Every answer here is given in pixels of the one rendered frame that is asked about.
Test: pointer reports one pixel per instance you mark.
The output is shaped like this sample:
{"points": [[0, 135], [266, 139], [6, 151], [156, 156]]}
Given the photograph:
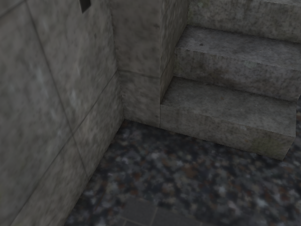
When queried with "stairs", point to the stairs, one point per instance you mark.
{"points": [[237, 75]]}

